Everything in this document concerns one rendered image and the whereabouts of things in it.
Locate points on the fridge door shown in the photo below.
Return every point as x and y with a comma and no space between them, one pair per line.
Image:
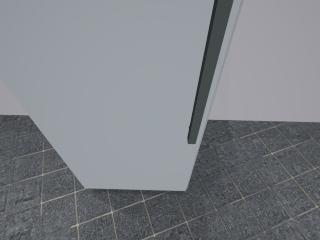
111,84

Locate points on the handle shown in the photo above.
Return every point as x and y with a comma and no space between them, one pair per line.
217,28

